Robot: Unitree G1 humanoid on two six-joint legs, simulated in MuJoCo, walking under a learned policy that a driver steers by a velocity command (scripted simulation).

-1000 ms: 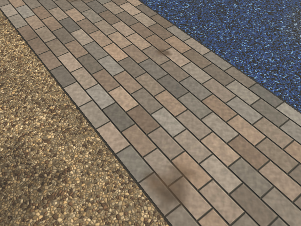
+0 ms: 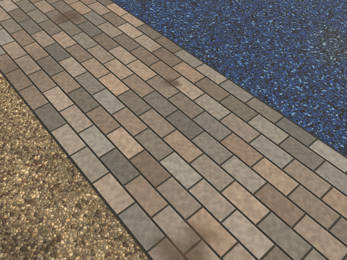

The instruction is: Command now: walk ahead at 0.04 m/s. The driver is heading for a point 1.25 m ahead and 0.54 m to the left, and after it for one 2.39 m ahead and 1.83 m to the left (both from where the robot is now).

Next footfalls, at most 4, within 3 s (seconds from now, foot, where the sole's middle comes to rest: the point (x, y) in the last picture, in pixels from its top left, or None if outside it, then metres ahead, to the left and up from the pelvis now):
0.72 right None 0.46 -0.11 -0.77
1.28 left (129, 221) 0.66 0.22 -0.77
1.76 right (136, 151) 1.02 0.22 -0.77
2.26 left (60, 151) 1.02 0.58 -0.77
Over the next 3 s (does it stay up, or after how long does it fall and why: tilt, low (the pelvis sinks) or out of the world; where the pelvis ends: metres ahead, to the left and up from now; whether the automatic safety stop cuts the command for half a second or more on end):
stays up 1.30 0.65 0.01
